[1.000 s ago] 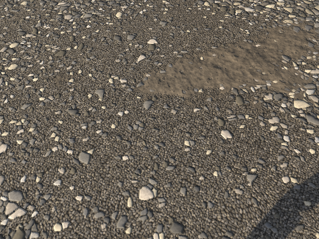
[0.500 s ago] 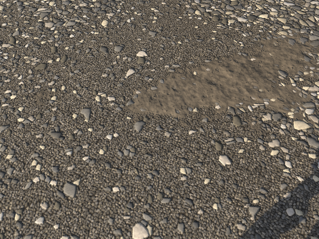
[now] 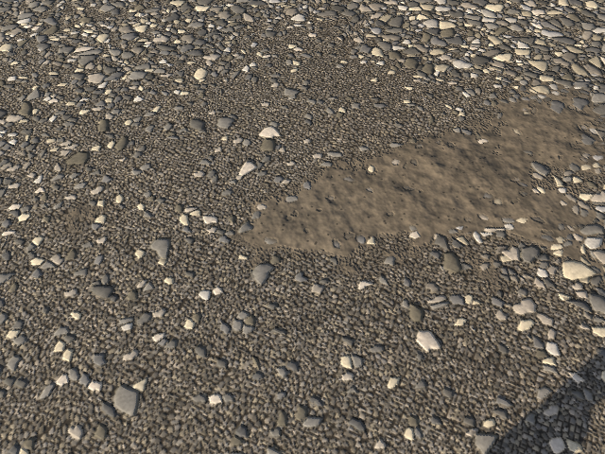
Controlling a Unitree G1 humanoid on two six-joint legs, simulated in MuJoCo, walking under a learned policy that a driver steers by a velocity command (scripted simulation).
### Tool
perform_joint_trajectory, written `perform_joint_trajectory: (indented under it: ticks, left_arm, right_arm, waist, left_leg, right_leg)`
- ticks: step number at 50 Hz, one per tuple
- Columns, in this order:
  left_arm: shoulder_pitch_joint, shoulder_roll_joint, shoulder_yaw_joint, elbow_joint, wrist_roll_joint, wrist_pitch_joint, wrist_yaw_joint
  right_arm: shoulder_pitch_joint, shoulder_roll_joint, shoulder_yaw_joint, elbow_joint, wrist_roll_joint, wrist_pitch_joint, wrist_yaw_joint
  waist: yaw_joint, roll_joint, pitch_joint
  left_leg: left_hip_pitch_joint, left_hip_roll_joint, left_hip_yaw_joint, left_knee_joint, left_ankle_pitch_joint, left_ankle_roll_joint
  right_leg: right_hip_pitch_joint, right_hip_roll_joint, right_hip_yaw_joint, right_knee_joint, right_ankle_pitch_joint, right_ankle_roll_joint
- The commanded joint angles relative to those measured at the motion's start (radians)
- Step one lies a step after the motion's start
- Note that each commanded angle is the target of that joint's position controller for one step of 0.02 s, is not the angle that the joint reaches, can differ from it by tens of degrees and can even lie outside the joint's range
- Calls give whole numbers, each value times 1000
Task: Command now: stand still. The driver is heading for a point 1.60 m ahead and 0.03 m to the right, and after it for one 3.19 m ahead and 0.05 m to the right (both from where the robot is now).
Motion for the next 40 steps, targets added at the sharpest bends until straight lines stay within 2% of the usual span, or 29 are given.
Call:
perform_joint_trajectory:
  ticks: [1, 17, 32, 33, 35, 36, 38, 39, 40]
  left_arm:
    - [41, 112, 21, -12, 0, -4, 3]
    - [61, 93, 12, 49, 3, 0, 9]
    - [118, 67, 2, 83, 1, -3, 13]
    - [141, 59, 1, 94, 0, -2, 14]
    - [140, 88, 12, 85, -10, 2, 20]
    - [141, 95, 15, 75, -13, 0, 22]
    - [178, 107, 22, 71, -22, -19, 19]
    - [213, 124, 30, 76, -27, -29, 15]
    - [242, 152, 41, 82, -30, -37, 11]
  right_arm:
    - [-1, -102, -18, -18, 1, -3, -7]
    - [-7, -91, -15, 57, 1, 4, -13]
    - [34, -72, -6, 93, 2, 2, -16]
    - [52, -63, -4, 103, 2, 3, -17]
    - [67, -83, -13, 105, 13, 3, -20]
    - [59, -84, -14, 97, 13, -3, -20]
    - [42, -60, -11, 78, 16, -31, -11]
    - [27, -45, -9, 68, 17, -48, -4]
    - [11, -21, -5, 56, 20, -63, 6]
  waist:
    - [1, 1, -47]
    - [-3, -2, -8]
    - [-5, 2, 15]
    - [-4, 1, -6]
    - [-4, -16, 37]
    - [1, -19, 79]
    - [17, -48, 120]
    - [32, -87, 118]
    - [40, -151, 112]
  left_leg:
    - [106, 32, -29, -43, 265, 35]
    - [95, 28, -25, -72, 171, 28]
    - [73, 25, -25, -87, 107, 27]
    - [81, 13, -13, -87, -2, 28]
    - [9, -17, 10, -53, -330, 47]
    - [-47, -14, 1, -44, -426, 59]
    - [-122, -5, -5, 7, -404, 66]
    - [-169, -12, 15, 71, -336, 58]
    - [-209, -29, 60, 170, -240, 49]
  right_leg:
    - [-55, -28, 19, -88, 272, -21]
    - [-69, -14, 3, -124, 162, -16]
    - [-92, -7, -4, -137, 99, -16]
    - [-85, 2, -13, -141, 1, -20]
    - [-132, 7, -1, -131, -286, -56]
    - [-164, -9, 26, -140, -392, -78]
    - [-162, -74, 126, -176, -454, -124]
    - [-116, -128, 205, -214, -474, -156]
    - [-71, -203, 312, -275, -505, -195]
